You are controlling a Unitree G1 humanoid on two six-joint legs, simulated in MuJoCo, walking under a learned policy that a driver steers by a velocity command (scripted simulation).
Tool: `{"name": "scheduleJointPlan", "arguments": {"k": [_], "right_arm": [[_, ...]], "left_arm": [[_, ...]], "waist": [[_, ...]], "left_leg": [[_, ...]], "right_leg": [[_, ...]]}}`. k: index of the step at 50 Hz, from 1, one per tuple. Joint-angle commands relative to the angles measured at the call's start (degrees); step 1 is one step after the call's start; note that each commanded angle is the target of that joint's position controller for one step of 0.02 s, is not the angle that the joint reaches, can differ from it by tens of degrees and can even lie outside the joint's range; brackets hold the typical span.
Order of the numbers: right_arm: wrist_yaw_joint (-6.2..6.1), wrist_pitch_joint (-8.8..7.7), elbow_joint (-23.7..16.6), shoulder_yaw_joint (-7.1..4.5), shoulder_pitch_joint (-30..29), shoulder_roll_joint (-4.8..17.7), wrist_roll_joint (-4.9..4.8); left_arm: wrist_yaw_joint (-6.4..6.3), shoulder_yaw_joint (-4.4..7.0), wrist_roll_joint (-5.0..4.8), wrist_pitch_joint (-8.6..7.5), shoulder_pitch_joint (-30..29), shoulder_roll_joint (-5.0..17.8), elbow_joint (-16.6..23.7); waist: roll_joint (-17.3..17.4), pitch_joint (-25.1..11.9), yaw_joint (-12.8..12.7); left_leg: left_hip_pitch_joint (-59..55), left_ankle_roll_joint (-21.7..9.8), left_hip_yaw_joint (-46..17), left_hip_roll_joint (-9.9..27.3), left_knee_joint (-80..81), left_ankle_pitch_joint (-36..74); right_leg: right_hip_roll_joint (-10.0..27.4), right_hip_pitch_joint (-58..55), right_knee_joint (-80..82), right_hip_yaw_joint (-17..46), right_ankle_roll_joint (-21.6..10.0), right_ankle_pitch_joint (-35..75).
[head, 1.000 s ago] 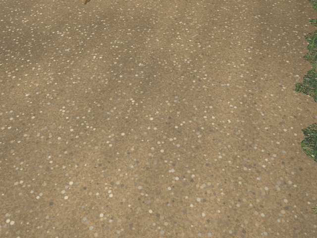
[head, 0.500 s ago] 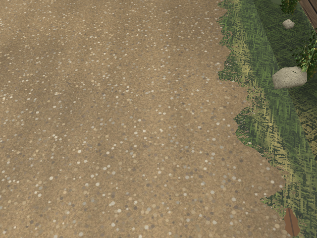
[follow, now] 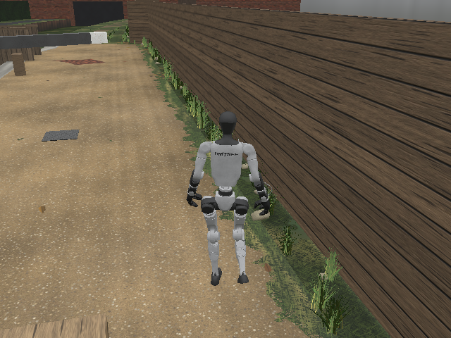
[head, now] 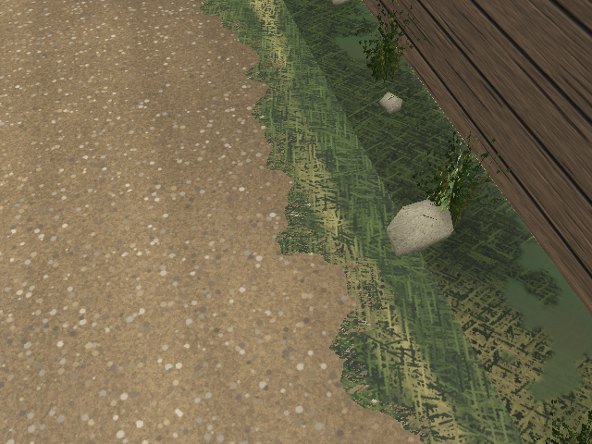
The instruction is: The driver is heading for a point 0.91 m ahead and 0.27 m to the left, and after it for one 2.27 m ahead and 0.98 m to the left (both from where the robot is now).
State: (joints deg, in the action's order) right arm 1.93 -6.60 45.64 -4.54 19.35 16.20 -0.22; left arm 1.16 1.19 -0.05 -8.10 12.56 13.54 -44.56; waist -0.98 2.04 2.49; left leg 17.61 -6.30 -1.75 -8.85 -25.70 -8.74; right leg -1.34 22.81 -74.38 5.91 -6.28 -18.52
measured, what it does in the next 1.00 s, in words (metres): walks ahead, turning left: right foot, then left foot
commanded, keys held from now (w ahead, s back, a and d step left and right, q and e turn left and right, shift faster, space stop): w+q+shift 0.78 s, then w+e+shift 0.22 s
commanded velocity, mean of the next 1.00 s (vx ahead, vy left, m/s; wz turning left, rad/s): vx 1.00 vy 0.00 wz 0.70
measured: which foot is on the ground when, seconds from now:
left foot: down 0.00-0.26, up 0.28-0.70, down 0.72-1.00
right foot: up 0.00-0.26, down 0.28-0.72, up 0.74-1.00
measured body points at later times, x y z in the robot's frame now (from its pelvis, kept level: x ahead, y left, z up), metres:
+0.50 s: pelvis +0.43 -0.01 +0.00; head +0.43 +0.00 +0.45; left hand +0.32 +0.28 -0.11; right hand +0.71 -0.19 -0.06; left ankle +0.43 +0.12 -0.63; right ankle +0.42 -0.17 -0.73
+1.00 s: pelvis +0.78 +0.24 +0.00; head +0.78 +0.25 +0.45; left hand +0.75 +0.55 -0.07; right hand +0.99 +0.09 -0.12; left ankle +0.70 +0.23 -0.73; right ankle +1.04 +0.22 -0.64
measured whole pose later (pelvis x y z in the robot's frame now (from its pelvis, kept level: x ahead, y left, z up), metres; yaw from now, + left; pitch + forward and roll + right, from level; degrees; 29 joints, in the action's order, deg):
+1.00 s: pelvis +0.78 +0.24 +0.00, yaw +45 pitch -1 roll +1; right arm 1.6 -6.2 43.1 -1.6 23.4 13.8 0.5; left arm -0.5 0.3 -0.8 -5.3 8.3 15.7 -37.7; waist -2.0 1.0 2.7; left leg 3.9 -7.4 0.9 -8.6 -21.7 -17.0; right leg 9.6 46.4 -59.1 4.3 0.0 -1.3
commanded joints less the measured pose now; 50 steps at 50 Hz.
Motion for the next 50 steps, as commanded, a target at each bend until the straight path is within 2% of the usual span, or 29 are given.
{"name": "scheduleJointPlan", "arguments": {"k": [1, 3, 6, 10, 12, 13, 14, 15, 16, 17, 18, 19, 20, 22, 26, 30, 33, 34, 35, 36, 37, 38, 39, 40, 41, 43, 44, 47, 50], "right_arm": [[0.00, -0.78, -3.6, 0.38, 0.0, 2.1, -0.70], [-0.94, -0.68, -3.4, 0.49, 0.5, 2.9, -1.62], [-2.30, -0.21, -3.9, -0.34, 1.4, 5.4, -2.24], [-2.33, 0.52, -3.1, -0.44, 6.7, 4.9, -3.52], [-2.22, 1.26, -2.8, -0.37, 7.4, 4.5, -3.06], [-1.82, 1.44, -3.7, -0.22, 5.5, 4.5, -2.17], [-1.62, 1.52, -5.9, 1.06, 4.0, 0.9, -0.03], [-1.36, 0.84, -7.9, 3.46, 14.1, -5.3, -3.69], [-2.47, 1.46, -6.7, 2.96, 11.2, -0.6, -5.37], [-2.71, 1.89, -7.6, 2.24, 3.5, 2.5, -3.99], [-2.61, 2.25, -8.3, 2.06, -0.6, 2.6, -2.43], [-2.13, 2.40, -9.6, 1.90, -3.7, 1.7, -1.37], [-1.50, 3.02, -10.6, 1.80, -4.3, 0.5, -1.87], [-0.80, 4.57, -12.2, 2.15, -5.1, -1.5, -2.92], [0.38, 4.81, -14.7, 2.55, -8.9, -0.1, -1.62], [2.38, 3.89, -16.8, 2.52, -18.4, 1.5, -1.26], [2.97, 3.57, -17.6, 0.77, -18.0, 5.9, -2.17], [2.85, 3.84, -16.7, -0.40, -12.4, 8.1, -2.62], [2.55, 4.36, -14.1, -2.29, -1.2, 11.7, -2.68], [1.59, 5.06, -9.8, -4.54, 13.2, 15.4, -2.72], [0.79, 5.41, -8.6, -4.35, 10.9, 18.8, -2.34], [0.79, 3.90, -12.8, -3.37, 7.5, 18.1, -0.37], [0.58, 3.11, -13.0, -3.05, 8.8, 13.2, -0.55], [0.60, 2.14, -11.8, -2.34, 6.7, 11.4, -0.20], [0.79, 1.28, -12.0, -1.53, 2.1, 9.3, -0.15], [0.51, 0.58, -12.5, -0.11, -4.5, 6.1, 1.41], [0.42, 0.46, -11.3, 0.43, -5.1, 4.8, 0.92], [-0.30, -0.73, -7.7, 0.77, -1.6, 5.0, 0.51], [-1.14, -1.55, -6.0, 1.17, 0.6, 5.0, 0.80]], "left_arm": [[-0.30, 0.33, 0.85, -2.02, -1.3, 3.5, 6.8], [-0.85, -0.27, 1.44, -1.97, -5.4, 3.2, 9.1], [-0.40, -1.22, 1.42, -2.31, -14.9, 1.7, 12.8], [-1.33, 1.21, -1.10, -1.64, -17.2, 6.1, 14.8], [-1.92, 3.16, -1.68, -1.96, -12.5, 8.9, 14.4], [-2.27, 4.29, -1.73, -2.08, -3.5, 10.9, 13.3], [-3.11, 5.45, -1.50, -1.38, 11.8, 14.7, 11.4], [-1.83, 5.99, 0.12, -0.74, 15.6, 19.0, 8.9], [-1.53, 5.23, 0.01, -0.20, 13.0, 13.0, 9.6], [-1.80, 4.46, -0.64, 0.27, 10.7, 9.1, 9.0], [-1.81, 4.02, -0.10, 0.79, 8.6, 8.1, 8.0], [-1.56, 3.69, 0.83, 1.06, 6.8, 6.8, 7.1], [-1.38, 3.35, 1.45, 1.00, 5.0, 5.5, 6.0], [-0.72, 3.07, 0.33, 0.78, 2.8, 3.5, 4.4], [-1.23, 3.92, 0.14, 0.29, -1.1, 7.5, 3.0], [-1.72, 4.60, 0.07, 0.27, 3.4, 12.7, 1.1], [-2.09, 5.32, 0.58, 1.68, 6.4, 17.8, 0.8], [-2.33, 5.66, 0.59, 2.54, 6.1, 19.4, 1.1], [-2.44, 5.84, 0.44, 3.02, 4.4, 20.0, 2.3], [-2.50, 5.36, 0.01, 2.51, 2.0, 18.5, 3.8], [-1.79, 1.91, 1.96, 0.57, 5.7, 6.4, 5.9], [-1.03, 0.64, -0.95, -2.13, 10.5, 7.3, 10.6], [-0.90, 1.71, -2.18, -3.41, 0.5, 13.5, 11.3], [-1.20, 1.50, -3.37, -3.28, -1.0, 12.4, 11.6], [-1.78, 1.07, -2.14, -2.50, 0.3, 10.9, 9.6], [-1.52, 1.37, -1.56, 0.31, 5.4, 10.1, 6.9], [-1.61, 1.44, -1.61, 1.65, 5.8, 9.4, 6.5], [-2.14, 0.01, -0.73, 3.26, -1.2, 5.5, 8.8], [-1.14, -0.30, -0.63, 2.39, -7.8, 5.3, 9.3]], "waist": [[0.3, -0.9, -4.2], [0.3, 2.9, -4.8], [2.4, 4.9, -1.6], [5.4, 2.1, 0.2], [6.0, -1.5, -3.2], [5.9, -7.3, -8.5], [0.8, -19.2, -14.4], [-25.4, -29.5, -8.3], [-20.6, -21.3, -9.6], [-12.4, -11.2, -10.9], [-3.2, -6.3, -9.6], [-0.9, -2.7, -8.1], [-2.7, -0.8, -5.8], [-3.4, 0.6, -3.6], [-1.9, 4.3, -1.1], [2.7, 6.8, -4.5], [-3.5, 2.3, -1.5], [-6.3, -1.3, 2.6], [-7.8, -6.9, 8.6], [-4.1, -11.7, 15.2], [19.5, -9.3, 6.1], [21.8, -26.7, 1.5], [9.2, -22.2, 6.4], [1.0, -12.5, 3.0], [-7.0, -8.4, -0.5], [-4.0, -4.1, -5.2], [-1.9, -2.2, -6.1], [0.8, 3.7, -3.5], [0.0, 4.5, 0.5]], "left_leg": [[-9.5, -12.4, -29.2, 14.4, 16.4, -9.5], [-1.0, -12.5, -26.5, 14.1, 17.3, -5.7], [13.1, -8.7, -20.0, 9.6, 17.8, -3.5], [4.9, -5.1, -24.5, 11.0, 11.9, -6.9], [-1.7, -2.8, -24.4, 10.6, 1.1, 6.5], [0.5, -0.7, -21.9, 8.8, -11.5, 12.9], [9.3, 0.8, -17.2, 6.5, -31.2, 6.7], [26.8, 2.7, -11.0, 3.1, -50.7, -22.8], [35.4, 2.4, -8.8, 9.2, -58.6, -18.4], [38.7, 2.3, -6.2, 10.8, -60.0, -13.7], [36.3, 2.3, -4.9, 13.2, -58.4, -10.3], [33.8, 2.1, -4.7, 14.8, -55.8, -8.5], [31.4, 2.0, -5.1, 16.7, -54.4, -8.4], [31.3, 1.8, -4.6, 18.7, -52.7, -8.7], [31.0, 3.5, -3.2, 19.3, -43.0, 3.4], [23.9, 1.3, 4.8, 15.7, -24.4, 15.0], [13.7, -1.6, 12.4, 7.7, -20.3, 8.0], [7.1, -2.9, 13.3, 5.5, -21.0, 3.6], [-7.0, -5.0, 13.0, 3.7, -21.0, 0.9], [-28.9, -8.1, 6.5, 5.2, -14.9, 4.7], [-39.3, -12.3, -12.6, 13.2, -12.7, 9.6], [-50.5, -24.0, -48.2, 24.7, 2.8, -22.1], [-45.2, -18.7, -50.8, 24.0, 10.8, -30.1], [-34.8, -16.1, -45.9, 24.0, 12.5, -26.9], [-23.9, -14.3, -39.9, 22.9, 11.8, -19.7], [-8.0, -12.6, -28.0, 19.4, 11.6, -9.8], [-3.2, -12.0, -23.2, 18.5, 12.7, -8.0], [3.0, -9.6, -10.8, 15.6, 15.7, -0.1], [0.7, -5.0, -0.7, 12.6, 17.1, 5.5]], "right_leg": [[5.1, 15.3, 8.1, 2.7, 1.9, 0.6], [5.7, 13.8, 16.7, 0.5, 4.6, 3.1], [2.4, -2.2, 34.4, -2.9, 7.0, 20.6], [0.3, -9.8, 44.2, 0.0, 8.9, 23.4], [-0.4, -14.2, 46.4, -0.7, 7.1, 15.1], [2.8, -24.4, 45.1, 0.6, 4.9, 13.6], [13.4, -42.3, 42.9, 10.9, 0.9, 1.3], [28.7, -57.3, 53.6, 45.3, -9.2, -20.4], [27.1, -51.6, 57.8, 49.3, -7.5, -32.5], [24.3, -44.1, 58.1, 37.8, -4.9, -23.3], [22.3, -35.9, 57.8, 27.8, -3.8, -9.7], [19.7, -28.8, 58.8, 21.2, -3.4, -1.8], [18.2, -23.6, 59.9, 15.6, -2.8, 2.4], [16.9, -19.5, 62.0, 7.3, -1.8, 7.7], [15.4, -14.0, 65.4, -6.1, -0.9, 18.1], [13.6, -17.2, 67.0, -15.7, 2.0, 25.3], [14.5, -25.5, 56.3, -18.8, 3.5, 68.0], [15.5, -26.5, 47.0, -19.0, 3.4, 79.9], [16.1, -21.7, 33.2, -18.2, 2.9, 85.5], [12.7, -7.6, 12.6, -17.5, 4.4, 69.6], [0.0, 12.7, -13.5, -14.2, 6.7, -10.0], [-2.8, 25.9, -22.8, 1.8, 5.6, -14.1], [0.9, 27.8, -17.2, 4.5, 3.5, -5.9], [2.9, 27.8, -11.7, 2.6, 3.1, -2.6], [6.1, 22.7, -7.0, 2.5, 3.6, 0.0], [10.4, 14.4, -2.6, 2.2, 4.8, 2.3], [11.7, 13.4, -0.5, 1.1, 5.4, 2.4], [12.5, 17.7, 7.9, -1.5, 6.8, 11.9], [9.9, 16.0, 23.5, -4.6, 6.1, 30.1]]}}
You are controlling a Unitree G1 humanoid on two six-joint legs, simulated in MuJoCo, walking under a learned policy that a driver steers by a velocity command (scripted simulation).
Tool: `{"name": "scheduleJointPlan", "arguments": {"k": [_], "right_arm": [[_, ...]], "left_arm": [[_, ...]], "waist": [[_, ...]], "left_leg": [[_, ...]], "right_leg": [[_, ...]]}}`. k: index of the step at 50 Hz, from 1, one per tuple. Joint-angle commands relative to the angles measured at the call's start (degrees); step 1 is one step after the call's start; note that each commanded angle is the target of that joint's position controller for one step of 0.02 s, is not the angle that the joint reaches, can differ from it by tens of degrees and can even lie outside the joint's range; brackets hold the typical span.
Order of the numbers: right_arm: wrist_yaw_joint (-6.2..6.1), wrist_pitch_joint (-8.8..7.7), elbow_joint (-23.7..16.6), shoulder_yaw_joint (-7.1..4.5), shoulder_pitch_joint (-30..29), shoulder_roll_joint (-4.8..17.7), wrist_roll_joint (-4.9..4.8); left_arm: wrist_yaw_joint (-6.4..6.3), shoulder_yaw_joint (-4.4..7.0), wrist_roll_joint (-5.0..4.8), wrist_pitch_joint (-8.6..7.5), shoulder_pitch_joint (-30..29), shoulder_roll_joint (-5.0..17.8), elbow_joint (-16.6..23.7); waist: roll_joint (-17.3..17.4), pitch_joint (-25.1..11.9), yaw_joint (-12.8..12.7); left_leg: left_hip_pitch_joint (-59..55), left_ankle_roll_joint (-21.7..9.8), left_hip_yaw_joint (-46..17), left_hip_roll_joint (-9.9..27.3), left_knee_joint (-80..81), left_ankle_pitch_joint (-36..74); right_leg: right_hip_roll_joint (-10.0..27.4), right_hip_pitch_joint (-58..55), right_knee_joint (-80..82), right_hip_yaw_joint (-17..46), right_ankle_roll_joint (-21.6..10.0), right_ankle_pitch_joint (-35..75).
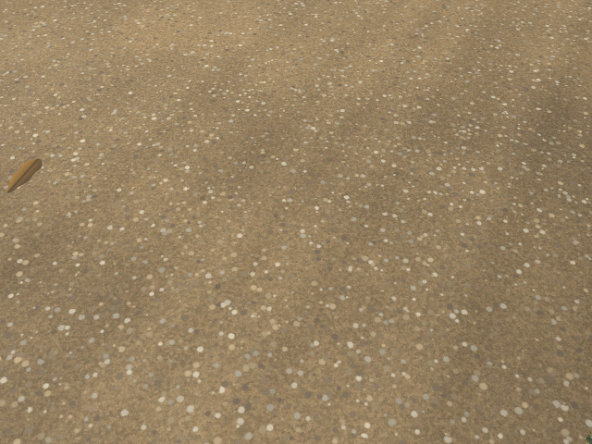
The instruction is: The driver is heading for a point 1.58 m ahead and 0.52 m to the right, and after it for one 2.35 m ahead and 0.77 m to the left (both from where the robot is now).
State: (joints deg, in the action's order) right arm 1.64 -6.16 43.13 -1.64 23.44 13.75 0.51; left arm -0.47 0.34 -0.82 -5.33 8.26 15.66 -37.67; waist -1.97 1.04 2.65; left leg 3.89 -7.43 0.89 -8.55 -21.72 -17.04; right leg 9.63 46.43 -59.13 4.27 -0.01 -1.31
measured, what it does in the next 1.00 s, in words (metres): walks ahead, turning right: right foot, then left foot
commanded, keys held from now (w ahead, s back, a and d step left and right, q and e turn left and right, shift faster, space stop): w+e+shift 0.68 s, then w+shift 0.06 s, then w+q+shift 0.10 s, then q+shift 0.16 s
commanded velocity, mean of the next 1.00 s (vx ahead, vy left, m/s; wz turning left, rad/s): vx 0.95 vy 0.00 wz -0.56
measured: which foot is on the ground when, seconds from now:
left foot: down 0.00-0.24, up 0.26-0.64, down 0.66-1.00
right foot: up 0.00-0.20, down 0.22-0.66, up 0.68-1.00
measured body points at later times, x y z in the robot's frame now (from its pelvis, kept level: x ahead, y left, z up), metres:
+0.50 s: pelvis +0.46 -0.11 +0.00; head +0.48 -0.12 +0.45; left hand +0.56 +0.14 -0.11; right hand +0.61 -0.41 -0.04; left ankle +0.70 +0.03 -0.66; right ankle +0.40 -0.14 -0.74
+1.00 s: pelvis +0.85 -0.27 +0.00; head +0.87 -0.28 +0.45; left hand +1.20 -0.30 -0.02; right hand +0.61 -0.42 -0.12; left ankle +0.85 -0.08 -0.74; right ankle +0.93 -0.49 -0.70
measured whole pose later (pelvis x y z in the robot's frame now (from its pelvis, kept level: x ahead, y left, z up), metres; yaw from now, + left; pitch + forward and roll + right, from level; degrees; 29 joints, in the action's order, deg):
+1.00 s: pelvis +0.85 -0.27 +0.00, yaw -35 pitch +0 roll +2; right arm 0.2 -4.2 48.4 -3.4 33.7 15.8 -1.8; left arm 2.8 -0.2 0.9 -7.3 -2.9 15.2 -31.7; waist -1.9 2.2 9.2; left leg -1.0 0.3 -5.6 -1.8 -19.0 -20.3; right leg 1.3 35.4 -35.8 5.3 -0.9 1.0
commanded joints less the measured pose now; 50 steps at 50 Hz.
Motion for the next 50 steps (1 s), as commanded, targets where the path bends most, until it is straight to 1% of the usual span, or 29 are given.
{"name": "scheduleJointPlan", "arguments": {"k": [1, 5, 7, 9, 10, 11, 12, 13, 14, 15, 16, 17, 20, 23, 25, 29, 31, 32, 33, 34, 35, 36, 38, 40, 42, 44, 46, 48, 50], "right_arm": [[-1.06, -2.33, -2.8, -1.69, -2.2, 7.9, 0.00], [-1.30, -1.78, 0.1, -1.85, 0.5, 9.8, -0.13], [-1.81, -0.45, 0.4, -2.00, -0.3, 11.0, 0.81], [-2.98, 1.06, 0.0, -2.73, -2.0, 13.8, 2.37], [-3.42, 1.88, -0.9, -3.12, -5.2, 15.0, 2.96], [-3.57, 2.20, -2.8, -3.34, -10.4, 15.9, 2.56], [-2.59, 0.77, -3.9, -1.02, -6.2, 7.3, 3.33], [-0.83, -1.88, -7.3, 1.20, -1.4, 3.0, -0.96], [-0.07, -3.70, -8.5, 0.40, -8.6, 9.2, -2.04], [0.09, -4.43, -10.7, 0.27, -13.7, 9.6, -2.60], [-0.30, -4.66, -10.8, 0.55, -14.7, 8.5, -1.39], [-0.75, -4.30, -10.2, 0.39, -13.4, 7.9, -0.15], [-1.72, -2.07, -9.6, -0.24, -11.3, 8.6, 0.59], [-2.23, -1.84, -13.7, 0.60, -21.6, 6.1, 1.78], [-1.98, -2.11, -15.5, 1.02, -26.5, 4.0, 1.16], [-1.96, -2.79, -16.9, -1.34, -29.2, 8.1, -1.94], [-2.07, -3.46, -16.2, -3.06, -25.2, 11.3, -2.74], [-2.30, -3.64, -14.8, -4.34, -16.5, 13.1, -3.01], [-2.90, -2.93, -12.5, -4.90, -1.2, 14.3, -3.08], [-2.54, -2.43, -10.7, -5.35, 5.1, 18.3, -0.40], [-1.41, -2.32, -9.7, -5.31, 4.7, 16.6, -0.65], [-1.78, -1.68, -10.7, -4.40, 1.2, 10.9, -0.79], [-1.48, -0.58, -7.5, -3.96, 0.1, 9.9, 0.47], [-0.71, -0.86, -5.0, -2.57, -0.8, 6.5, 0.76], [0.07, -0.80, -3.5, -1.55, -1.3, 3.9, -1.21], [-0.55, -0.60, -3.8, -2.32, -3.8, 7.3, -1.97], [-1.37, -0.20, -3.8, -3.62, -5.4, 11.6, -2.19], [-1.70, 0.08, -2.1, -4.33, -0.7, 13.8, -2.54], [-2.04, 0.89, -1.1, -4.16, 1.1, 12.8, -2.89]], "left_arm": [[1.08, 0.45, -0.18, -0.81, -5.6, 2.8, 2.8], [3.74, 0.66, -1.63, -1.83, -10.2, 2.7, 4.4], [5.22, 1.55, -1.68, -2.16, -10.3, 4.5, 5.2], [5.27, 3.01, -2.07, -1.15, -3.6, 7.3, 5.3], [4.80, 4.47, -2.32, -0.10, 8.0, 10.2, 3.0], [3.95, 6.00, -1.88, 0.74, 23.8, 13.4, -0.9], [3.09, 6.32, -1.63, 1.72, 28.2, 15.9, -3.2], [2.98, 5.86, 0.03, 0.91, 24.3, 14.8, -1.3], [2.43, 5.41, 0.50, 0.77, 24.0, 10.1, -0.4], [2.63, 4.78, 1.19, 0.31, 21.0, 8.8, 0.0], [3.24, 4.79, 1.06, -0.23, 17.4, 8.8, 0.7], [3.19, 4.75, 0.97, -0.55, 13.6, 8.7, 1.8], [2.32, 4.25, -0.29, -0.24, 9.8, 7.0, 2.3], [0.75, 4.19, -1.04, -0.07, 11.3, 7.2, 0.9], [0.27, 4.56, -1.38, 0.51, 13.2, 8.0, -0.5], [-0.26, 5.04, -2.47, 0.86, 15.4, 7.8, -2.6], [-0.57, 5.44, -1.86, 1.48, 14.3, 8.0, -2.7], [-0.25, 5.50, -0.95, 1.88, 12.7, 8.6, -2.2], [0.34, 4.32, 1.19, 2.16, 9.3, 6.2, -0.1], [0.77, 1.98, -0.15, 1.69, 19.3, -2.6, 1.8], [0.42, 1.01, -3.37, 1.38, 21.2, 0.8, 2.1], [0.09, 1.81, -3.03, 1.71, 15.0, 5.1, 1.4], [0.57, 1.89, 0.21, 0.91, 3.6, 5.3, 3.5], [1.31, 1.39, -0.55, 0.53, 1.3, 2.3, 5.4], [1.73, 0.73, -0.60, 0.55, 1.7, 0.8, 5.6], [2.23, 0.10, 1.10, -0.66, -1.9, 1.0, 7.3], [3.34, -0.51, 2.38, -2.34, -5.6, 0.8, 7.9], [3.70, 0.60, 1.90, -2.86, -7.7, 2.9, 7.8], [2.88, 2.26, 1.68, -2.54, -7.2, 6.0, 7.4]], "waist": [[1.1, 5.7, 1.7], [3.3, 7.7, 3.4], [4.7, 5.3, 1.8], [10.2, -1.1, -3.7], [12.3, -6.3, -10.0], [10.1, -11.8, -18.2], [-9.7, -13.9, -14.5], [-20.6, -21.3, -7.9], [-8.9, -18.3, -11.8], [-0.2, -10.5, -9.3], [7.7, -5.6, -5.7], [9.1, -3.2, -2.7], [4.9, 1.9, 0.6], [2.3, 5.8, -2.9], [-0.6, 4.4, -5.9], [-3.9, 1.8, -7.2], [-5.0, -1.0, -4.1], [-5.4, -7.1, 1.3], [-5.6, -18.0, 8.6], [18.7, -27.9, 2.7], [30.5, -28.1, 2.6], [20.6, -17.3, 5.1], [3.5, -4.5, 4.8], [5.5, 0.3, 0.8], [7.0, 1.9, -2.4], [5.1, 5.5, -3.9], [4.2, 4.7, -3.1], [6.0, 2.0, -1.7], [7.0, 0.7, -2.7]], "left_leg": [[13.3, -2.7, -1.9, 12.9, 14.5, 14.3], [-1.4, 1.3, 2.4, 16.6, 14.5, 24.9], [-9.9, 3.3, 4.5, 17.5, 10.0, 45.9], [-16.0, 4.8, 5.8, 19.5, -2.2, 78.1], [-14.4, 5.0, 6.0, 20.3, -15.0, 87.4], [-2.6, 5.0, 6.4, 18.8, -34.5, 83.5], [21.5, 6.6, 4.1, 9.4, -60.9, 18.7], [41.8, 7.6, -6.4, 1.6, -74.4, -14.0], [43.7, 3.3, -10.7, 5.0, -69.7, -6.7], [43.6, 1.8, -10.4, 7.2, -63.5, -2.7], [40.7, 2.0, -10.3, 8.7, -58.6, -1.4], [37.1, 2.9, -10.9, 10.3, -54.5, -0.4], [33.8, 7.0, -9.2, 13.2, -45.2, 0.5], [28.4, 10.1, -4.8, 11.3, -28.4, 12.7], [20.6, 10.9, -3.1, 8.5, -17.0, 22.1], [15.6, 11.3, -7.4, 6.9, -5.3, 24.1], [12.3, 9.8, -7.5, 6.8, -3.6, 18.7], [3.4, 8.2, -6.6, 7.6, -4.5, 16.4], [-15.2, 5.6, -10.5, 14.4, -11.9, 8.7], [-37.3, -3.6, -40.5, 29.7, -4.9, -13.4], [-37.6, -6.0, -59.5, 34.2, 3.0, -34.1], [-29.3, -3.8, -50.6, 30.3, 4.7, -33.0], [-12.1, -1.7, -33.2, 24.0, 5.4, -10.2], [-2.2, -3.5, -27.1, 20.8, 8.0, -3.1], [1.6, -5.5, -25.3, 19.7, 9.8, -0.2], [6.3, -6.6, -22.8, 19.9, 10.4, 17.8], [14.6, -3.8, -15.0, 16.1, 9.9, 27.7], [15.7, -2.2, -15.6, 16.6, 10.7, 25.7], [10.8, 0.8, -15.6, 15.9, 5.2, 27.0]], "right_leg": [[-2.3, -9.5, 12.4, -3.9, -0.6, 17.9], [-5.6, -6.4, 24.3, -5.8, -3.3, 20.6], [-9.5, -7.6, 26.5, -9.8, -5.2, 15.2], [-14.2, -14.1, 22.6, -13.9, -7.3, 3.6], [-15.0, -24.1, 19.7, -13.3, -8.9, -1.0], [-13.3, -43.9, 21.8, -8.2, -11.1, 0.0], [-7.1, -63.0, 17.6, 3.6, -16.0, -9.5], [4.9, -74.4, 34.5, 41.6, -26.9, -36.6], [4.4, -71.4, 44.5, 46.7, -22.0, -43.0], [3.5, -61.9, 46.1, 42.4, -19.1, -37.9], [1.6, -51.9, 46.5, 38.9, -19.0, -31.4], [-1.3, -44.3, 46.6, 34.2, -19.4, -25.5], [-6.6, -32.0, 48.1, 24.0, -19.3, -14.8], [-11.0, -21.3, 48.4, 16.8, -17.4, -5.5], [-13.0, -18.3, 47.3, 15.1, -14.3, -6.1], [-10.7, -29.7, 42.3, 21.9, -11.4, -9.5], [-9.1, -37.2, 34.4, 23.5, -9.8, 2.4], [-10.3, -38.7, 24.3, 21.4, -7.9, 12.1], [-10.9, -31.3, 7.5, 18.3, -6.1, 11.4], [-18.7, -10.2, -14.0, 11.5, -3.6, -27.1], [-13.2, 0.6, -24.6, 8.0, -3.5, -28.2], [-10.0, 4.0, -26.3, 5.9, -3.4, -22.2], [-7.7, 0.8, -21.2, 2.7, -3.8, -17.9], [-6.0, -2.7, -15.9, 3.6, -4.6, -18.3], [-4.5, -3.2, -9.3, 2.4, -4.5, -20.0], [-4.3, -3.6, 2.0, 0.4, -2.3, -15.9], [-7.6, -17.0, 17.3, -2.4, -1.0, -3.2], [-11.1, -28.3, 23.3, -2.4, 0.1, 7.7], [-11.8, -32.3, 28.9, -1.1, -0.8, 9.6]]}}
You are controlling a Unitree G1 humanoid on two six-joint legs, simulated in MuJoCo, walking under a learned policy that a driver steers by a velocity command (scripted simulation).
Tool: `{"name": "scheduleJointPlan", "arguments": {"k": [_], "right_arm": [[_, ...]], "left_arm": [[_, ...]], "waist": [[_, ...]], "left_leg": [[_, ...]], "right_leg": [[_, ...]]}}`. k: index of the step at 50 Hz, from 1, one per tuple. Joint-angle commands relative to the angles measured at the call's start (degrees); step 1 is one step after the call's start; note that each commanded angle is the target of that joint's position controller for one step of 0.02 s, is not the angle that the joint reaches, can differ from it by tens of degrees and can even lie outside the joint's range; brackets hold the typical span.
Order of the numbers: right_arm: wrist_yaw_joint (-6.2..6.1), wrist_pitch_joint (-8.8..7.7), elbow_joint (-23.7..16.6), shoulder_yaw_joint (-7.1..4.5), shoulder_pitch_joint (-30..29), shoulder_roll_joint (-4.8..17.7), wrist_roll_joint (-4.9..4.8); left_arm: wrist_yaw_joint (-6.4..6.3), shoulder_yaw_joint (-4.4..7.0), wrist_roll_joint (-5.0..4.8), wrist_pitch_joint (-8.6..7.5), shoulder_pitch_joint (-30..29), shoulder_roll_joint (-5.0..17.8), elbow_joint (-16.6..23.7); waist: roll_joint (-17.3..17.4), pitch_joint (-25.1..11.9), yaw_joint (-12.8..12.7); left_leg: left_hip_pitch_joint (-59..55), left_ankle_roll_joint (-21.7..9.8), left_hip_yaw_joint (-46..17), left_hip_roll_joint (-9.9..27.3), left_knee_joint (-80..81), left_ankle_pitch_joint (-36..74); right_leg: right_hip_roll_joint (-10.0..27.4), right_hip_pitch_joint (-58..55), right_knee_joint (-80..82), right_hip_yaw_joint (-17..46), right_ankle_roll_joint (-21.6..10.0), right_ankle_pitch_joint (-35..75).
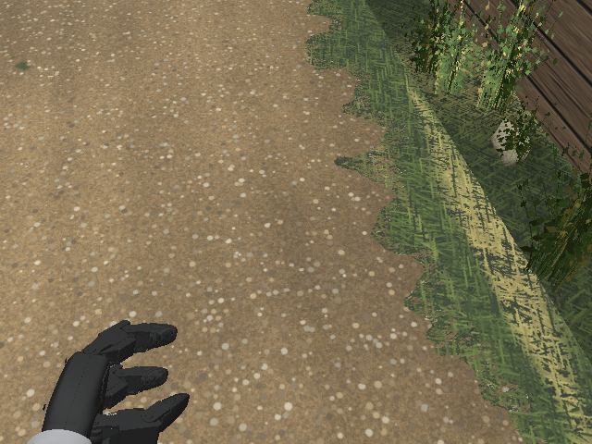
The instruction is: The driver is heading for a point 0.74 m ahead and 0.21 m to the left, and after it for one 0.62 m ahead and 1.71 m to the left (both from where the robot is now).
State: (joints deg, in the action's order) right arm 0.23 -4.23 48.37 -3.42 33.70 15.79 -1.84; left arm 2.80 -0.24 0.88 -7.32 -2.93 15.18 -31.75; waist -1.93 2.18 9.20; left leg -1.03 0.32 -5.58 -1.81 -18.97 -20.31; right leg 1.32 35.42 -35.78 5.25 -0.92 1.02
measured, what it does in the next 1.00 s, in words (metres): walks ahead, turning left: right foot, then left foot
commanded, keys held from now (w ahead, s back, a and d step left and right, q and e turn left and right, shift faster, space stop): q+shift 0.50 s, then w+q+shift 0.10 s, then w+e+shift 0.40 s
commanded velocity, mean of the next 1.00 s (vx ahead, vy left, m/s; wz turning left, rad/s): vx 0.42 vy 0.00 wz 0.44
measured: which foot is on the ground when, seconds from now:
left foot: down 0.00-0.06, up 0.08-0.40, down 0.42-1.00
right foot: up 0.00-0.04, down 0.06-0.44, up 0.46-1.00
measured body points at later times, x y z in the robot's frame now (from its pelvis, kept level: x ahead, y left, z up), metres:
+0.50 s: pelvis +0.17 +0.03 -0.01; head +0.19 +0.08 +0.43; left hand +0.21 +0.36 -0.13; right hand +0.45 -0.18 -0.07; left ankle +0.21 +0.13 -0.73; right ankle +0.21 -0.14 -0.69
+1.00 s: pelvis +0.37 +0.05 +0.00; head +0.37 +0.03 +0.45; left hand +0.38 +0.36 -0.08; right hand +0.59 -0.15 -0.10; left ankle +0.20 +0.13 -0.73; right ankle +0.51 -0.03 -0.71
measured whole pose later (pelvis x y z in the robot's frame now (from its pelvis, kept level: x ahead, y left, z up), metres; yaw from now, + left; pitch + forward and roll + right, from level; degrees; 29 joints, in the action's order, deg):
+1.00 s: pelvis +0.37 +0.05 +0.00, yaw +26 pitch +3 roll +2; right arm 1.0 -4.3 38.1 -2.9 17.1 17.8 -0.3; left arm 2.9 2.1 -2.0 -3.0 12.4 17.2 -41.8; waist 0.8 -4.0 1.5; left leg 1.2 1.6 3.4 1.2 -17.4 -19.0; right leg 5.7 32.9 -43.0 -1.3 -2.7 -10.5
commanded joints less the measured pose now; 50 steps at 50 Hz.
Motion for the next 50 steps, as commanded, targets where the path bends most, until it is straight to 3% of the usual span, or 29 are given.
{"name": "scheduleJointPlan", "arguments": {"k": [1, 2, 3, 4, 5, 6, 7, 8, 9, 10, 11, 13, 15, 18, 20, 21, 22, 23, 24, 25, 26, 27, 28, 30, 33, 36, 39, 46, 50], "right_arm": [[-0.77, -0.60, -6.4, -2.45, -9.1, 10.8, -0.67], [-0.87, -0.30, -7.2, -2.49, -9.9, 10.7, -0.66], [-1.09, -0.16, -9.8, -1.66, -11.4, 7.9, 0.23], [-1.10, 0.47, -8.6, 0.58, 1.3, 0.3, 0.74], [-1.20, 1.35, -7.9, 0.27, 5.2, 4.9, -0.04], [-1.64, 2.21, -8.8, -0.74, -0.1, 7.1, -0.66], [-2.32, 3.04, -9.8, -1.14, -4.4, 7.8, -0.19], [-2.81, 4.08, -10.2, -1.62, -7.0, 8.1, 0.71], [-2.78, 5.25, -10.3, -1.55, -4.2, 5.9, 0.51], [-2.76, 6.24, -10.3, -1.15, -3.9, 3.9, 0.31], [-2.70, 6.72, -11.2, -1.20, -6.5, 3.5, 0.42], [-2.18, 6.78, -12.7, -1.36, -10.9, 3.7, 0.85], [-0.76, 6.74, -12.6, -1.35, -12.3, 3.6, 0.99], [0.84, 7.83, -14.1, -2.29, -15.6, 6.0, 0.71], [1.06, 8.20, -14.9, -3.32, -16.3, 7.5, 1.00], [0.60, 8.20, -14.9, -4.14, -15.6, 8.8, 1.44], [-0.23, 7.94, -14.6, -5.72, -12.5, 13.1, 1.91], [-1.00, 7.46, -17.2, -6.95, -14.3, 20.8, 1.93], [0.09, 5.54, -18.8, -6.11, -14.1, 19.3, 3.49], [0.67, 4.16, -18.9, -5.65, -15.4, 18.0, 3.21], [0.39, 3.61, -18.4, -5.17, -16.2, 15.5, 1.04], [0.08, 3.79, -18.8, -4.42, -17.5, 13.7, -0.33], [-0.46, 4.04, -19.4, -3.99, -19.4, 13.5, -0.20], [-1.44, 3.90, -20.3, -3.70, -19.9, 13.5, 1.04], [-1.99, 2.75, -19.0, -2.37, -17.8, 10.4, 1.56], [-1.35, 1.87, -17.9, -2.12, -16.2, 11.1, 1.65], [-0.72, 0.84, -17.1, -1.99, -15.7, 11.6, 1.77], [0.33, -0.99, -14.5, -2.25, -17.4, 11.6, 1.54], [0.76, -0.54, -12.6, -2.76, -18.8, 11.6, 1.32]], "left_arm": [[-1.05, 3.64, 0.45, -0.39, 6.0, 7.5, 1.1], [-1.72, 4.35, 1.16, -0.22, 10.7, 8.4, 0.3], [-2.58, 5.15, 2.19, 0.13, 19.3, 11.1, -0.5], [-2.67, 5.06, 3.17, 1.57, 21.8, 13.3, 0.0], [-2.12, 4.84, 1.38, 2.89, 20.4, 11.6, 0.5], [-2.27, 4.42, 0.21, 3.72, 17.2, 8.7, 0.7], [-2.46, 3.93, -0.42, 4.19, 14.3, 6.6, -0.1], [-2.60, 3.53, 0.06, 4.33, 11.9, 5.0, -0.6], [-2.62, 3.91, 0.65, 4.31, 8.9, 5.5, -1.1], [-2.64, 4.14, 0.53, 4.30, 5.6, 5.1, -1.5], [-2.81, 4.45, 0.42, 4.07, 4.2, 5.2, -2.1], [-3.45, 5.40, 0.06, 3.78, 2.7, 7.2, -3.3], [-3.87, 6.02, -0.68, 3.84, 1.1, 8.6, -4.0], [-3.47, 6.69, -2.26, 4.11, 1.9, 9.7, -5.7], [-3.22, 6.95, -3.17, 4.68, 2.4, 9.8, -6.8], [-3.06, 6.80, -3.31, 5.07, 3.9, 8.7, -7.7], [-2.72, 6.54, -2.21, 5.82, 6.8, 7.2, -8.5], [-2.61, 5.70, 0.30, 6.59, 8.5, 5.4, -5.9], [-3.05, 5.93, 0.65, 6.69, 5.6, 7.4, -4.9], [-3.42, 6.35, -0.78, 6.57, 3.2, 9.0, -4.5], [-3.35, 6.71, -1.10, 6.01, 4.8, 9.4, -5.3], [-3.15, 7.08, -0.91, 5.48, 5.1, 10.4, -6.0], [-2.76, 7.34, -0.77, 4.95, 4.7, 10.7, -6.1], [-1.86, 7.32, -1.05, 3.67, 4.4, 9.9, -6.9], [-1.10, 6.15, -1.02, 2.86, 6.7, 7.0, -9.3], [-0.88, 5.04, -1.59, 2.84, 4.7, 6.0, -8.6], [-0.89, 4.43, -2.12, 2.71, 4.0, 6.6, -7.3], [-0.07, 3.36, -2.85, 2.93, 7.0, 6.4, -5.1], [0.25, 3.00, -3.18, 3.69, 8.3, 6.6, -4.0]], "waist": [[7.2, -2.2, -11.1], [7.5, -5.4, -14.2], [3.9, -13.1, -18.0], [-14.1, -26.3, -12.8], [-15.3, -32.6, -12.2], [-11.1, -24.8, -11.9], [-7.1, -17.6, -11.2], [-4.1, -12.2, -10.0], [-7.8, -10.7, -6.6], [-8.3, -8.6, -5.2], [-7.8, -6.9, -5.3], [-5.4, -7.7, -5.5], [-4.7, -9.3, -5.4], [-4.7, -8.5, -6.2], [-2.6, -7.4, -5.4], [0.0, -7.1, -5.2], [10.3, -5.4, -4.5], [27.3, -4.2, -8.3], [20.1, -11.4, -5.6], [13.8, -10.0, -5.6], [8.8, -10.2, -7.3], [7.9, -9.5, -7.9], [9.2, -8.7, -8.6], [10.0, -8.2, -8.8], [9.9, -8.7, -7.7], [11.8, -5.3, -5.8], [10.5, -2.2, -4.8], [8.1, 0.0, -5.7], [6.6, 1.6, -6.9]], "left_leg": [[14.6, -4.8, -8.3, 7.5, -3.3, 35.1], [16.9, -2.3, -7.3, 5.1, -11.9, 36.3], [26.0, 0.5, -6.1, 1.5, -28.2, 22.4], [36.9, 3.4, -2.4, -2.7, -51.3, -21.2], [37.7, 3.7, -4.7, 0.5, -59.7, -19.5], [42.3, 4.3, -1.6, 2.9, -62.1, -15.5], [44.2, 4.8, 1.3, 4.3, -61.1, -11.7], [42.3, 5.1, 2.3, 5.5, -60.7, -9.7], [38.7, 5.7, 1.7, 7.4, -59.9, -9.2], [36.1, 6.1, 2.1, 8.8, -55.8, -8.6], [34.7, 6.0, 2.8, 9.2, -51.0, -6.6], [30.8, 4.3, 3.7, 9.6, -41.1, 1.3], [24.4, 2.4, 5.1, 8.7, -31.8, 9.9], [21.4, 0.0, 7.2, 7.3, -25.0, 11.2], [17.7, -2.6, 9.3, 5.2, -18.7, 12.6], [14.4, -4.5, 9.1, 3.6, -16.1, 14.0], [8.4, -7.9, 1.3, 6.5, -10.2, 29.8], [1.6, -17.4, -21.8, 18.0, -4.8, 40.9], [2.2, -22.0, -30.9, 21.1, 0.1, 27.1], [3.6, -19.7, -27.6, 19.7, 1.8, 20.2], [4.2, -16.3, -25.9, 16.7, 2.7, 0.6], [6.0, -14.6, -26.0, 16.0, 4.3, -13.2], [9.2, -13.7, -25.3, 14.6, 5.6, -17.9], [11.0, -13.0, -23.9, 12.3, 6.7, -16.6], [8.6, -12.1, -17.3, 11.8, 5.8, -8.6], [10.5, -12.3, -15.9, 13.3, 7.4, -10.6], [9.2, -12.4, -16.0, 16.6, 8.5, -11.9], [4.5, -10.4, -6.3, 20.0, 10.6, -6.8], [1.8, -8.7, 0.8, 20.1, 10.8, -3.3]], "right_leg": [[-3.7, -25.2, 7.8, -2.4, -0.8, 8.5], [-2.1, -32.5, 8.5, -2.5, -1.6, 12.4], [7.3, -46.6, 4.8, 4.1, -4.3, 25.1], [28.0, -59.7, 0.8, 22.5, -13.5, 45.9], [27.4, -57.8, 4.4, 28.9, -15.1, 35.2], [24.5, -51.4, 6.9, 22.3, -14.5, 27.3], [21.7, -44.1, 9.3, 16.2, -13.7, 25.7], [19.0, -35.6, 12.5, 10.8, -13.1, 24.7], [19.9, -29.4, 14.2, 8.0, -14.1, 23.1], [19.3, -23.9, 16.9, 4.4, -13.4, 19.0], [18.1, -20.8, 18.3, 0.7, -12.5, 16.3], [17.7, -19.7, 18.9, -3.8, -11.4, 15.6], [17.2, -19.3, 18.8, -8.3, -10.1, 12.1], [18.5, -21.9, 16.6, -10.9, -8.2, 5.4], [17.8, -22.0, 11.7, -13.1, -5.2, -1.0], [15.8, -20.4, 6.4, -14.6, -2.8, -5.8], [10.8, -13.8, -7.1, -17.9, 1.1, -14.7], [1.3, 3.3, -26.9, -16.9, 6.1, -40.3], [-1.7, 6.9, -35.1, -3.6, 4.9, -40.4], [-1.2, 7.9, -35.9, -0.9, 2.9, -35.3], [0.8, 7.8, -32.0, 1.0, 1.2, -28.9], [1.7, 6.9, -27.6, 1.2, 0.6, -25.5], [1.2, 4.0, -24.1, 0.6, 0.7, -22.8], [-0.8, 0.4, -18.8, -0.2, 1.2, -18.8], [-0.1, -1.6, -10.8, -2.9, 2.4, -12.7], [1.5, -1.9, -6.8, -4.1, 2.6, -10.0], [3.2, 3.0, -6.3, -3.4, 1.5, -8.6], [5.9, 6.6, -7.4, -3.5, -0.8, -9.6], [6.8, 4.8, -8.3, -6.7, -3.4, -14.2]]}}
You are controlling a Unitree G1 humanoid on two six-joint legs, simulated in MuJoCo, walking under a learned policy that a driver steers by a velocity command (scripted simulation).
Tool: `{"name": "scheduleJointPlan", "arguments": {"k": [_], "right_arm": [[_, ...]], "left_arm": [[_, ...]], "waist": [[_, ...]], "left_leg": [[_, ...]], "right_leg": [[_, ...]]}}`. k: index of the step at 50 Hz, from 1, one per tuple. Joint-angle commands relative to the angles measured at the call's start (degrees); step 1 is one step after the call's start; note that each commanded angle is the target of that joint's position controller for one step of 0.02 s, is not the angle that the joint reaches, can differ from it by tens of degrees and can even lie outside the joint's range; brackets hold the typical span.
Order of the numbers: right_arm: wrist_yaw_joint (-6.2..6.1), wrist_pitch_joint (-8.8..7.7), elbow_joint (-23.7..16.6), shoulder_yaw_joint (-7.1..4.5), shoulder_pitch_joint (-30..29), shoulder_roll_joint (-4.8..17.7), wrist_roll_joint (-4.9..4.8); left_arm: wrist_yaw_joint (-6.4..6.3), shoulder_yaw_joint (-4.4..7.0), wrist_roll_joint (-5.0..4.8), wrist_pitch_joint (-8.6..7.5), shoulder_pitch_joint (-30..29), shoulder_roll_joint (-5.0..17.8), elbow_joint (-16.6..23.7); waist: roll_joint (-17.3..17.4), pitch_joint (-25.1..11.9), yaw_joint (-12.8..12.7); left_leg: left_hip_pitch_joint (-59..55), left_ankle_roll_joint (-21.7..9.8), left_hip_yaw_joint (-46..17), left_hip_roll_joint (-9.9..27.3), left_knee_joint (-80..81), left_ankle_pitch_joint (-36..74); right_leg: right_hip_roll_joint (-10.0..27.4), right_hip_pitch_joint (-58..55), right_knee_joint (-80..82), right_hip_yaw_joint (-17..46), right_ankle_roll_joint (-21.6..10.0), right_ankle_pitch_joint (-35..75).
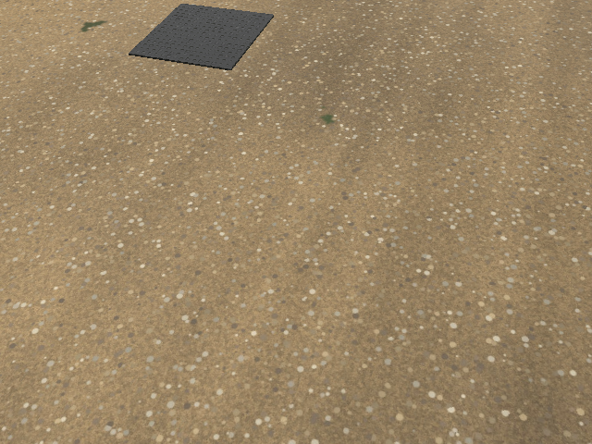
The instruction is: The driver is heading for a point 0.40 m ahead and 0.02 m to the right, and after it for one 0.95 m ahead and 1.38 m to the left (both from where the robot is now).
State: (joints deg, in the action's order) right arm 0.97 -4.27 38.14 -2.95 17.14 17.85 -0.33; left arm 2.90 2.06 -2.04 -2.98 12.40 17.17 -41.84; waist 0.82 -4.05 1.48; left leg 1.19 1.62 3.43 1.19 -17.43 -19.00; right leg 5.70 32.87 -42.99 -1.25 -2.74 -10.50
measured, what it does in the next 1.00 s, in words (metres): walks ahead, turning left: right foot, then left foot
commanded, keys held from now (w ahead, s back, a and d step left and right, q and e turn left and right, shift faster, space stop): w+e+shift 0.14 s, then w+q+shift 0.14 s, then q+shift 0.72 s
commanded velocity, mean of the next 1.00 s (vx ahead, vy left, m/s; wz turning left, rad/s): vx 0.48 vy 0.00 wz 0.35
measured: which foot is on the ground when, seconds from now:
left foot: down 0.00-0.08, up 0.10-0.50, down 0.52-0.92, up 0.94-1.00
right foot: up 0.00-0.06, down 0.08-0.52, up 0.54-0.90, down 0.92-1.00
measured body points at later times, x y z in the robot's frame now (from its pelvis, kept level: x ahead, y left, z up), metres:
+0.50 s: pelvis +0.36 -0.16 -0.02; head +0.38 -0.18 +0.43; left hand +0.39 +0.12 -0.13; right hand +0.54 -0.40 -0.11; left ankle +0.59 -0.14 -0.70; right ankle +0.13 -0.15 -0.71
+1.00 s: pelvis +0.56 -0.28 -0.01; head +0.59 -0.27 +0.44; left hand +0.62 +0.03 -0.09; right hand +0.83 -0.49 -0.08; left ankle +0.54 -0.16 -0.69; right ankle +0.69 -0.37 -0.74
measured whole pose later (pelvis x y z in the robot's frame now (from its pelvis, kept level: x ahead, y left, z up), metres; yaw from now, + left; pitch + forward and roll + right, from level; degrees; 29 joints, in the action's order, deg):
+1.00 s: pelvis +0.56 -0.28 -0.01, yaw +24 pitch +2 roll +0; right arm -1.3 2.7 34.3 -5.9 9.4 20.5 -1.4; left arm -1.9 2.7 2.1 -0.8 8.4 15.1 -36.3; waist 1.2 1.6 1.4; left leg 31.2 1.2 -10.8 -9.5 -57.4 -25.9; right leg -1.3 23.3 -29.5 5.6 1.6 -7.9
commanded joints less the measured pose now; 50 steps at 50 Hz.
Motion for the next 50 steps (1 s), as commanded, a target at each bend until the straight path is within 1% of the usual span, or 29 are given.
{"name": "scheduleJointPlan", "arguments": {"k": [1, 3, 4, 5, 6, 7, 8, 9, 11, 14, 17, 21, 24, 25, 26, 27, 28, 29, 30, 33, 36, 39, 44, 45, 46, 47, 48, 49, 50], "right_arm": [[0.00, -0.09, -2.2, -3.31, -3.1, 9.5, -0.13], [-0.63, 0.71, -3.0, -2.93, -7.4, 8.8, 0.34], [-1.46, 0.79, -4.7, -2.10, -9.1, 6.8, 1.18], [-1.40, -0.60, -7.5, 0.31, -5.9, -0.7, 2.16], [-1.32, -3.17, -10.0, 0.85, -7.5, 0.6, 0.84], [-0.58, -5.02, -10.2, -0.31, -12.5, 5.7, -1.93], [-0.44, -5.64, -9.4, -0.08, -13.6, 5.4, -2.24], [-0.69, -5.58, -8.4, 0.35, -12.4, 3.9, -1.27], [-0.10, -3.66, -6.0, -0.10, -8.0, 3.4, -0.96], [0.75, -1.07, -4.3, 0.10, -8.6, 2.7, -1.35], [1.84, -1.76, -5.0, 0.89, -14.5, 0.4, -0.74], [4.50, -3.10, -4.1, 0.23, -16.1, -0.4, -1.04], [5.48, -1.90, -0.9, -2.39, -3.1, 4.4, -1.03], [4.84, -0.87, 2.1, -4.27, 9.5, 8.7, -1.29], [3.18, -0.26, 6.6, -4.27, 22.7, 9.1, -1.53], [1.87, -1.57, 5.3, -2.13, 16.1, 7.7, 2.92], [0.90, -1.75, 0.2, -2.36, 7.8, 9.4, 4.64], [0.01, -0.50, -3.8, -3.33, 2.0, 9.6, 3.42], [-0.29, 0.71, -5.4, -2.78, -4.4, 7.3, 0.65], [-0.34, 1.41, -7.1, -2.79, -10.1, 6.8, 0.06], [-1.60, 2.53, -5.0, -3.94, -6.5, 8.8, 0.00], [-3.06, 5.16, -4.8, -4.36, -6.2, 9.0, -1.60], [-3.42, 7.08, -6.6, -4.22, -7.8, 6.8, -1.43], [-3.24, 7.07, -6.9, -3.80, -8.1, 5.2, -1.58], [-2.95, 7.16, -6.4, -2.66, -3.4, 0.9, -1.04], [-2.39, 6.61, -8.2, -2.80, 0.3, 1.9, -0.95], [-1.86, 5.88, -7.9, -4.07, -1.0, 7.9, -0.55], [-1.94, 6.29, -6.6, -4.97, -2.6, 10.8, -1.18], [-2.38, 7.17, -5.5, -5.12, -2.5, 10.3, -1.12]], "left_arm": [[0.16, 0.71, -0.35, -0.49, -5.8, 4.8, 6.0], [-0.25, 2.43, 0.08, -0.31, 7.2, 7.1, 1.7], [-0.41, 5.03, 0.47, -0.46, 22.2, 12.2, -3.0], [-0.66, 6.22, -0.37, -0.81, 24.4, 19.9, -2.9], [-0.04, 4.71, -0.20, -1.76, 22.2, 16.7, 1.2], [-0.18, 4.08, 0.51, -2.54, 21.0, 13.0, 1.9], [-0.31, 3.55, 1.28, -2.65, 20.0, 11.4, 2.0], [-0.42, 3.05, 1.70, -2.58, 17.1, 10.4, 2.8], [-0.75, 0.94, 2.65, -2.39, 11.6, 5.1, 3.7], [-1.65, 0.51, 2.76, -3.06, 12.1, 4.6, 2.1], [-3.98, 0.02, 3.43, -3.08, 11.3, 4.4, 0.5], [-7.10, 0.46, 3.50, -2.78, 14.3, 8.0, -2.7], [-9.65, 2.02, 2.89, -1.16, 10.6, 10.1, -1.0], [-9.96, 2.57, 4.00, -0.98, 5.1, 10.3, 1.3], [-9.17, 2.84, 3.29, -0.83, -3.2, 9.0, 3.7], [-6.72, -0.02, 4.03, -0.95, 5.8, -2.0, 6.4], [-4.67, -1.27, 2.36, -2.04, 14.1, -1.7, 7.1], [-3.54, -0.43, 1.43, -2.66, 9.8, 4.9, 9.0], [-3.12, 0.44, 2.52, -2.44, 5.5, 6.9, 9.8], [-3.83, 1.43, 3.07, 0.33, 4.6, 7.9, 10.2], [-5.44, 0.16, 4.48, -0.02, 1.3, 3.1, 10.4], [-5.57, 0.20, 2.76, 0.71, -1.7, 2.8, 10.6], [-4.46, 1.90, 1.87, -0.01, -4.9, 4.4, 10.1], [-4.29, 2.62, 1.99, -0.44, -2.3, 5.3, 8.8], [-4.56, 3.40, 2.96, -0.24, -1.5, 8.3, 9.1], [-4.64, 3.98, 5.54, 0.84, -4.5, 11.4, 10.5], [-4.85, 4.12, 5.39, 1.03, -5.3, 9.1, 10.9], [-5.28, 3.26, 4.72, 1.33, -7.0, 5.6, 11.6], [-5.62, 2.91, 3.95, 1.87, -8.4, 4.5, 11.8]], "waist": [[3.5, 7.9, -0.1], [1.2, 3.2, -7.0], [-6.3, -1.8, -13.5], [-26.2, -1.6, -9.5], [-25.0, -6.9, -8.9], [-13.4, -3.3, -10.3], [-4.1, -2.3, -9.5], [-0.7, -0.7, -7.2], [-4.0, 3.6, -2.9], [-3.6, 8.1, -2.9], [-2.5, 11.2, -3.9], [-5.0, 6.7, -4.3], [-8.8, 0.0, 2.4], [-8.9, -3.1, 9.5], [4.5, -2.7, 16.5], [18.3, -6.9, 4.3], [10.0, -19.1, 0.4], [1.7, -16.8, 0.8], [-10.5, -5.9, -2.9], [-7.2, 5.7, -6.8], [-4.4, -1.1, -4.2], [1.6, -7.1, -2.5], [9.9, -3.8, -1.6], [9.0, -3.7, -2.9], [0.0, -7.2, -0.8], [-14.9, -6.9, 3.5], [-15.8, -5.5, 2.3], [-10.5, -3.0, 1.0], [-7.5, -1.1, 1.0]], "left_leg": [[0.1, -9.5, -5.6, 16.5, 7.8, -2.0], [8.4, -6.6, 3.7, 11.3, -8.0, 21.4], [18.1, -4.4, 6.8, 6.9, -31.3, 33.1], [40.9, 0.5, 2.9, -1.8, -56.4, -4.7], [53.4, -0.9, -7.9, -5.9, -65.4, -11.7], [59.8, -3.0, -9.9, -2.1, -67.3, -6.2], [58.8, -4.4, -9.1, 1.1, -64.1, -2.0], [54.9, -4.5, -9.1, 3.7, -59.7, 1.8], [47.7, -4.4, -8.5, 6.9, -54.3, 8.6], [48.6, -4.1, -6.0, 6.6, -49.1, 16.5], [40.5, -3.5, -1.0, 0.6, -32.0, 27.4], [28.1, -3.8, 5.9, -7.3, -15.5, 43.7], [11.8, -3.7, 8.0, -12.4, -15.3, 37.7], [-0.6, -5.5, 4.1, -10.4, -16.4, 36.8], [-9.2, -10.5, -6.1, -1.3, -5.2, 48.1], [-21.7, -16.1, -22.0, 6.4, -18.8, 65.2], [-24.0, -24.9, -38.0, 15.8, -13.5, 56.3], [-16.3, -27.7, -42.6, 15.6, -4.6, 29.2], [-1.5, -24.5, -41.2, 11.4, 3.1, 5.1], [24.3, -22.6, -35.6, 5.1, 6.7, 7.8], [26.0, -19.3, -24.6, -0.8, -1.3, 37.2], [20.8, -14.8, -24.9, -2.7, -4.0, 25.6], [18.0, -9.9, -32.5, -3.5, -8.4, 7.9], [19.6, -7.9, -31.6, -5.4, -13.2, 4.2], [25.6, -5.1, -24.8, -9.8, -26.5, -12.4], [35.7, -2.2, -16.4, -14.0, -38.3, -20.1], [39.9, 0.2, -14.1, -7.4, -48.0, -14.7], [39.5, 1.3, -13.1, -5.0, -51.4, -9.5], [39.0, 2.2, -11.7, -4.1, -54.5, -5.7]], "right_leg": [[1.9, 4.8, -0.6, -1.7, -2.4, -3.5], [-5.4, -15.3, 1.3, -9.2, -4.3, -2.7], [-8.9, -32.3, 2.3, -6.3, -6.5, -5.8], [3.1, -43.6, 15.5, 24.3, -14.1, -23.4], [9.0, -50.9, 31.3, 51.5, -18.3, -37.9], [12.0, -51.6, 33.1, 51.5, -16.7, -36.3], [12.4, -47.6, 29.8, 45.1, -15.0, -31.1], [11.2, -40.9, 28.0, 39.0, -14.1, -25.0], [6.3, -30.0, 29.1, 26.6, -11.0, -17.7], [2.9, -25.7, 31.6, 13.5, -6.2, 2.8], [-2.0, -20.4, 32.4, -1.1, 1.7, 35.7], [-2.2, -27.2, 28.5, -7.4, 7.9, 50.6], [-0.6, -29.3, 9.6, -8.6, 10.7, 68.1], [-0.8, -22.2, -5.7, -8.2, 11.9, 67.5], [-9.2, -13.4, -38.5, -8.8, 12.8, 19.4], [-14.0, 6.6, -60.3, 2.8, 12.5, -30.2], [-11.9, 10.0, -62.5, 13.9, 10.3, -26.8], [-10.4, 10.3, -56.8, 14.8, 7.2, -20.6], [-8.5, 9.6, -48.6, 11.7, 4.2, -16.1], [-5.0, 1.4, -30.9, 11.2, 6.5, -14.9], [-6.9, -5.9, -14.2, 7.6, 9.3, -8.6], [-8.9, -7.9, -5.8, 8.8, 10.4, 0.3], [-9.9, -13.8, 14.2, 10.5, 8.3, 3.0], [-7.3, -19.4, 21.8, 10.5, 6.6, 8.2], [5.8, -28.6, 23.3, 20.4, 1.1, 8.6], [17.3, -30.0, 24.5, 35.6, -8.0, 14.3], [19.0, -27.9, 26.2, 39.1, -11.3, 8.8], [14.5, -24.8, 25.4, 30.5, -9.5, 2.8], [10.2, -22.5, 24.8, 23.9, -7.0, 0.5]]}}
